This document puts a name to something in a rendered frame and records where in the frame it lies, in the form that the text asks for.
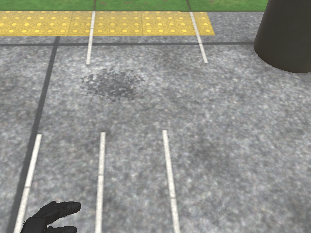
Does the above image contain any left robot hand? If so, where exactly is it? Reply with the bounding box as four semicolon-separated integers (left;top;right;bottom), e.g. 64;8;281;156
20;201;82;233

